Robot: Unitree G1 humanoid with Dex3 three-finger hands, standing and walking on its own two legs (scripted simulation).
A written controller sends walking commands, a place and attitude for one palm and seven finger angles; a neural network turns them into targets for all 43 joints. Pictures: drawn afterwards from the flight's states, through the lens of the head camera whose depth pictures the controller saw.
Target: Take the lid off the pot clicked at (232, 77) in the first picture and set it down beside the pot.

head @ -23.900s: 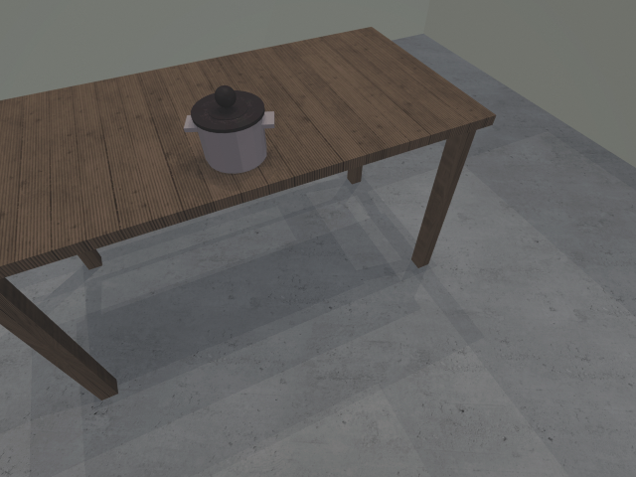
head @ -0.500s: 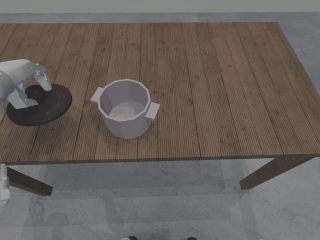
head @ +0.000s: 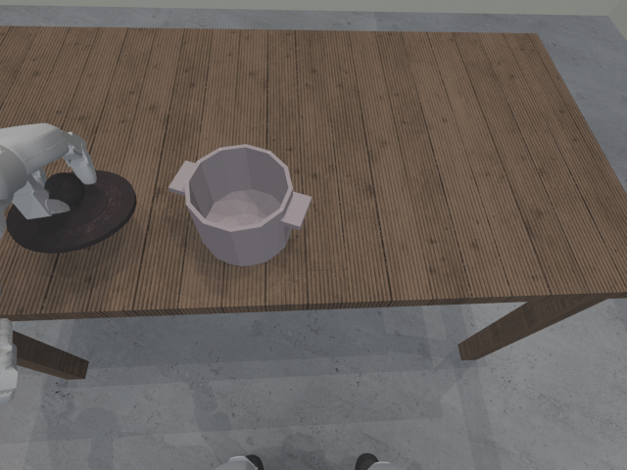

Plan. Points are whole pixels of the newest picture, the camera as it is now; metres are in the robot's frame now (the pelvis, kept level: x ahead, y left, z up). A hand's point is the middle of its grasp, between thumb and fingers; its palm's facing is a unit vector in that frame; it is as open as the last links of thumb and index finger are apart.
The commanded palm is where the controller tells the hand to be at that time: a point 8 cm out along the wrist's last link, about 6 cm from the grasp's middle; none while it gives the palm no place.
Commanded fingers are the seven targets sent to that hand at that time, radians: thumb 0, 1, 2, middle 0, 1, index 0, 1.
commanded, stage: lower the lid onto the table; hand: left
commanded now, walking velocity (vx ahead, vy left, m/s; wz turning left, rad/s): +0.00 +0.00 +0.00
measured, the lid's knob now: (64, 189) +0.47 +0.32 +0.03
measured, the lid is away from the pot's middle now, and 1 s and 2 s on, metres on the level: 0.23 0.23 0.24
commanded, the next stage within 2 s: open the fingers wide in 1.12 s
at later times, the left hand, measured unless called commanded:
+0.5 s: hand (53, 205) +0.44 +0.32 +0.03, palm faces -0.52 -0.11 -0.85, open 7.7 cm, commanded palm +0.48 +0.33 +0.09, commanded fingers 0.00 0.65 1.01 -0.96 -1.06 -0.83 -1.02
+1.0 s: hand (64, 210) +0.45 +0.32 +0.01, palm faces -0.53 -0.11 -0.84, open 7.7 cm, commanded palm +0.49 +0.33 +0.06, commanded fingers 0.00 0.65 1.01 -0.96 -1.06 -0.83 -1.02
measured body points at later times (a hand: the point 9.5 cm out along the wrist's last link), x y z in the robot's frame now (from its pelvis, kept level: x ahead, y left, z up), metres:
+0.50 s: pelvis +0.00 +0.00 -0.01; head +0.11 +0.01 +0.43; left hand +0.46 +0.32 +0.08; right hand +0.02 -0.29 -0.13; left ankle +0.00 +0.13 -0.73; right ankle -0.01 -0.18 -0.73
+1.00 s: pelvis -0.01 +0.01 -0.02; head +0.12 +0.02 +0.41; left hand +0.47 +0.33 +0.05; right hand -0.01 -0.29 -0.13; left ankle +0.00 +0.13 -0.73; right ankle -0.01 -0.18 -0.73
